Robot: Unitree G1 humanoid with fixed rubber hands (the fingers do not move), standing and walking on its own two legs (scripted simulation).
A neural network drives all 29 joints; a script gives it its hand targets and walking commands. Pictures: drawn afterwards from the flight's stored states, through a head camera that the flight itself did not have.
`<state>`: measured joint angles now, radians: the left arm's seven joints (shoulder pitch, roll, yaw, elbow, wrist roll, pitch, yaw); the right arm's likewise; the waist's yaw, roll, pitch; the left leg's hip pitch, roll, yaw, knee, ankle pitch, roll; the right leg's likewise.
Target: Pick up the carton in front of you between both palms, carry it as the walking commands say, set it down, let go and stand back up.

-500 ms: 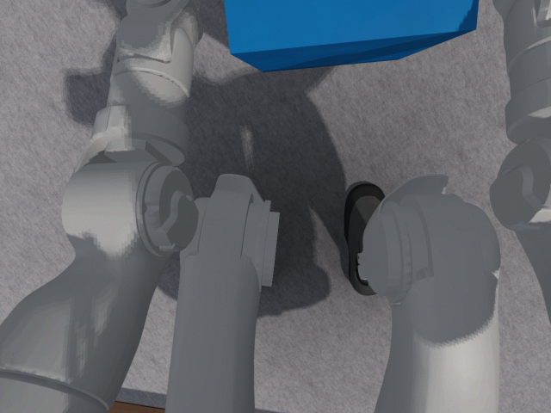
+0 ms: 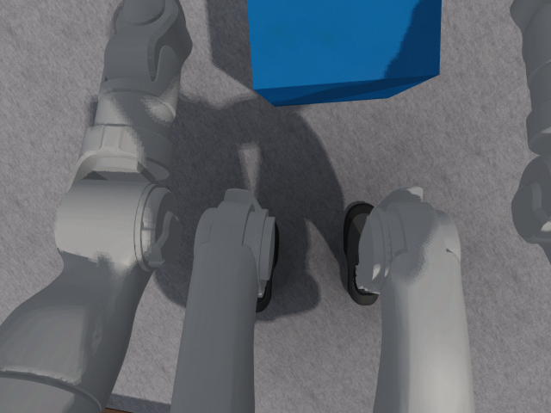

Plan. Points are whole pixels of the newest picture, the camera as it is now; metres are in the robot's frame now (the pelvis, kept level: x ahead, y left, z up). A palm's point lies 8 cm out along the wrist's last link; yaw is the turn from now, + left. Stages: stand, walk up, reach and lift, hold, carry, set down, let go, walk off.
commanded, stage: set down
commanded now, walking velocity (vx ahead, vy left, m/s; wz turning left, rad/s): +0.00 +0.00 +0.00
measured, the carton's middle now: (333, 23) +0.55 -0.05 -0.28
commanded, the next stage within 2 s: let go in 0.76 s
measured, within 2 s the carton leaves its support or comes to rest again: neither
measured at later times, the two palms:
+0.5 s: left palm out of the picture +0.56 +0.15 +0.04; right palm out of the picture +0.56 -0.24 +0.03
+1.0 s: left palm out of the picture +0.52 +0.16 +0.16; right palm out of the picture +0.51 -0.25 +0.16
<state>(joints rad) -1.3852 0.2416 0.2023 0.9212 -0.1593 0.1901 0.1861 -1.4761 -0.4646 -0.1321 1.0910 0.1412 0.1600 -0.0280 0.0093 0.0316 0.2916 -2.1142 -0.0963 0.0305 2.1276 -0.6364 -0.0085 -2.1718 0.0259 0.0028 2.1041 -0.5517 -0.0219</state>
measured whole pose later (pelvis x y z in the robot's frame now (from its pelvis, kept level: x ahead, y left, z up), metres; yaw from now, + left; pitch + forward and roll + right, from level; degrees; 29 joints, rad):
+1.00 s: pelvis +0.06 -0.01 +0.27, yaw -2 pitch +43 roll +2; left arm -0.87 0.18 0.26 0.73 0.06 0.15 0.04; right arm -0.94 -0.28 -0.28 0.83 -0.10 0.15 0.02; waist 0.00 0.00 -0.06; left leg -1.42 -0.06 -0.04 1.02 -0.35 -0.02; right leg -1.47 0.06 0.04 1.01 -0.29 -0.03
